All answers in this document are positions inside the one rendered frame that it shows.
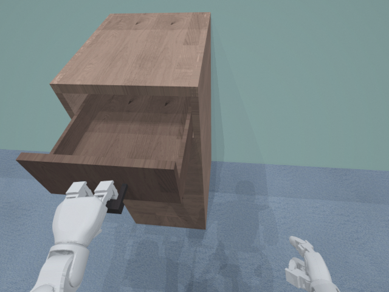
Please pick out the left robot hand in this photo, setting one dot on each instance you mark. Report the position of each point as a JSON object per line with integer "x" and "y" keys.
{"x": 78, "y": 219}

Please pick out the drawer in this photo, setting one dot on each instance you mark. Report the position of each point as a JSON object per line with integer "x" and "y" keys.
{"x": 142, "y": 141}

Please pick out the left robot forearm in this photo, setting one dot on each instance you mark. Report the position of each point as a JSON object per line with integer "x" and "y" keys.
{"x": 64, "y": 268}

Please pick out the cabinet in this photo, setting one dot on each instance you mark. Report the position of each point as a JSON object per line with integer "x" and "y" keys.
{"x": 152, "y": 54}

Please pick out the right robot forearm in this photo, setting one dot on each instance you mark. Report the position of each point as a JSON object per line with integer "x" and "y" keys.
{"x": 323, "y": 286}

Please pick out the right robot hand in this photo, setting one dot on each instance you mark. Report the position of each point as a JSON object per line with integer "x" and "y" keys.
{"x": 302, "y": 273}

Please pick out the handle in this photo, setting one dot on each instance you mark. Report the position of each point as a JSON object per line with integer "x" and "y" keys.
{"x": 116, "y": 206}

